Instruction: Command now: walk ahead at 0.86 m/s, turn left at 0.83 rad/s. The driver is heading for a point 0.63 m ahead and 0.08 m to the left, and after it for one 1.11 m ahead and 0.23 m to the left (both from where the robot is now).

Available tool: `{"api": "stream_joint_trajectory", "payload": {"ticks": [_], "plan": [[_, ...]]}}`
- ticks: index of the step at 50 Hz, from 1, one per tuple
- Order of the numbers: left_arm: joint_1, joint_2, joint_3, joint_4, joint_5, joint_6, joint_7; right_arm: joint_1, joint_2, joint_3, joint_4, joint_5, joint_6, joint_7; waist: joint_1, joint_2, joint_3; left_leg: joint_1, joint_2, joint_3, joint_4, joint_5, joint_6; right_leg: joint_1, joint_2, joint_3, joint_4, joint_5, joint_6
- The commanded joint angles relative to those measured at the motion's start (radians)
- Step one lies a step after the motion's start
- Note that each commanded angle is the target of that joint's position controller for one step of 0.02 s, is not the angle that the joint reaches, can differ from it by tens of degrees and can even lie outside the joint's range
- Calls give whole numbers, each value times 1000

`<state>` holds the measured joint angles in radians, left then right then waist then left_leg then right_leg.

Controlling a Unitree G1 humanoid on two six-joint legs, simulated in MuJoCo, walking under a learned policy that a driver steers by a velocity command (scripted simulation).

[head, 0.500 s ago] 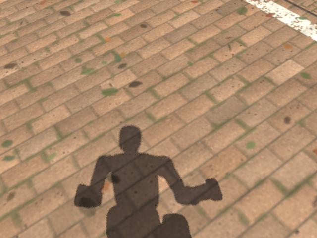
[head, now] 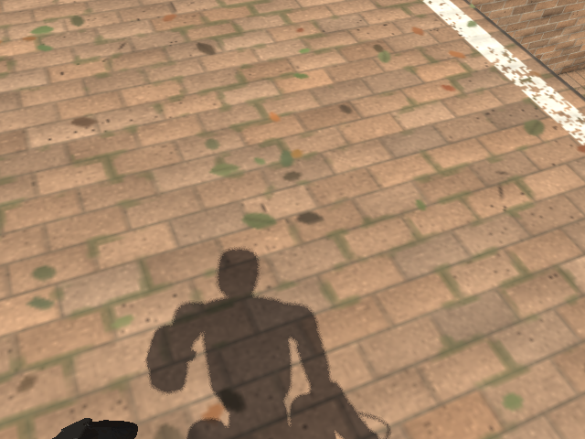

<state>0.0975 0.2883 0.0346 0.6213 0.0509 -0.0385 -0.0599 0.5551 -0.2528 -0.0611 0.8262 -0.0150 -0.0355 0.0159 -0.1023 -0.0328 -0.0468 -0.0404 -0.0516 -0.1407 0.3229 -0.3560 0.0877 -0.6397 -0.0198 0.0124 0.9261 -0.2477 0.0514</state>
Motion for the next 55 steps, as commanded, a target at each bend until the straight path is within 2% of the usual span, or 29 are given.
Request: {"api": "stream_joint_trajectory", "payload": {"ticks": [1,4,6,7,8,9,10,11,15,22,24,27,28,29,30,31,32,33,34,35,36,41,45,48,51,52,53,54,55], "plan": [[-219,46,-5,-124,-18,-10,-3,-80,-203,-58,-68,5,-23,-7,14,153,140,-89,144,-230,-173,123,162,-18,41,-36,-205,72,13],[-173,77,1,-125,-29,-16,15,-115,-222,-65,-66,15,-30,-9,58,179,105,-145,183,-253,-128,374,118,237,57,-33,-335,111,-16],[111,156,39,-41,-26,-23,50,-176,-265,-75,-78,18,-41,-3,203,111,-48,-220,130,-186,186,723,61,627,89,-45,-364,53,-48],[318,209,64,1,-14,-27,75,-209,-247,-71,-91,16,-50,5,311,62,-174,-376,55,-147,473,645,34,909,2,16,-331,-34,-69],[477,306,87,12,25,-34,92,-188,-89,-31,-142,30,-60,1,331,-213,-343,-599,-63,-57,859,40,25,1125,-315,452,-484,-612,-118],[343,304,78,-6,25,-31,87,-172,-72,-10,-177,43,-49,2,223,-328,-306,-705,-47,-23,1021,-123,39,984,-431,886,-729,-804,-151],[203,205,61,-25,19,-24,86,-218,-116,-16,-158,21,-30,1,181,-189,-128,-754,26,10,1075,-20,43,832,-404,786,-706,-754,-169],[181,139,47,-17,11,-24,82,-253,-134,-17,-151,-3,-18,11,173,-66,-45,-748,78,41,1043,40,38,726,-370,607,-678,-588,-176],[233,74,26,77,-14,-58,70,-361,-91,-1,-193,-23,33,60,127,-82,111,-755,170,53,965,83,-2,542,-289,233,-758,-190,-152],[246,103,30,150,-17,-93,64,-611,-98,32,-300,-17,44,97,98,3,210,-700,145,212,635,354,18,505,-193,-230,-865,276,-96],[290,146,37,169,-16,-91,67,-648,-80,44,-304,-15,37,101,104,15,214,-600,97,301,506,346,61,562,-193,-303,-811,655,-86],[321,231,54,174,-18,-56,80,-470,-128,25,-241,-23,22,74,-3,-48,65,-335,-36,336,430,231,113,683,-230,-295,-483,1272,-95],[294,253,58,164,-19,-41,85,-260,-163,5,-173,-30,12,61,-96,-55,-39,-95,-66,287,376,235,136,625,-243,-270,-230,1283,-105],[286,234,53,157,-23,-40,79,-92,-204,-22,-104,-40,8,35,-152,-9,-114,167,-57,216,265,321,145,477,-196,-276,71,1008,-85],[329,111,33,134,-16,-40,66,-172,-292,-49,-103,-20,16,11,-18,245,-108,363,162,-55,301,617,129,166,-11,-248,478,-223,-44],[418,128,18,53,-70,-39,72,-197,-384,-71,-171,-32,23,11,21,276,-419,628,446,-541,228,876,368,-74,41,-50,800,-335,-24],[270,162,20,53,-53,-46,82,-172,-311,-64,-177,-9,28,-4,-31,20,-406,518,388,-464,159,913,312,-69,-13,34,747,-156,-29],[274,171,24,37,-106,-83,87,-247,-253,-45,-181,33,-6,14,17,-4,-290,364,378,-434,75,742,330,-50,-24,99,654,-218,-17],[249,157,24,59,-106,-84,103,-336,-207,-31,-176,46,-34,17,70,-86,-172,178,352,-346,47,684,279,-31,-90,90,559,-185,-9],[254,163,32,82,-108,-72,108,-396,-174,-19,-180,31,-48,14,101,-94,-84,11,343,-260,32,754,257,28,-115,88,512,-168,-8],[289,154,37,102,-110,-53,104,-405,-158,-13,-163,10,-59,12,134,-70,-45,-115,333,-190,0,795,234,106,-131,101,466,-153,-10],[218,49,25,88,-76,-26,84,-456,-116,-5,-105,-2,-73,-18,151,55,38,-263,176,178,-78,946,103,150,-81,28,81,111,-10],[90,38,23,44,-71,-33,42,-427,-131,-7,-99,8,-37,-62,76,75,15,-103,157,280,-34,847,27,116,-42,-53,-216,412,-9],[81,67,37,10,-68,-28,4,-414,-155,-16,-97,9,5,-80,73,97,8,2,216,283,59,885,17,94,-20,-87,-282,339,-37],[240,129,69,25,-62,-19,-6,-475,-169,-27,-135,17,41,-96,160,121,-37,-6,238,294,313,1092,1,225,55,-125,-287,149,-109],[382,163,89,52,-59,-22,6,-518,-159,-24,-154,22,46,-93,243,79,-87,-86,197,304,530,992,-22,401,71,-89,-400,230,-158],[397,231,106,42,-59,-26,31,-492,-103,-7,-173,0,41,-76,223,-110,-101,-284,66,304,795,340,-75,576,-53,134,-431,681,-224],[324,305,110,-10,-18,-31,40,-374,-40,9,-200,-19,33,-52,105,-306,-213,-647,-160,151,1172,-328,-163,830,-290,678,-476,827,-491],[233,272,109,-66,-16,-24,41,-343,-135,2,-184,-2,14,-28,135,-149,-359,-659,-87,-59,1225,-248,-135,851,-312,769,-568,513,-496]]}}
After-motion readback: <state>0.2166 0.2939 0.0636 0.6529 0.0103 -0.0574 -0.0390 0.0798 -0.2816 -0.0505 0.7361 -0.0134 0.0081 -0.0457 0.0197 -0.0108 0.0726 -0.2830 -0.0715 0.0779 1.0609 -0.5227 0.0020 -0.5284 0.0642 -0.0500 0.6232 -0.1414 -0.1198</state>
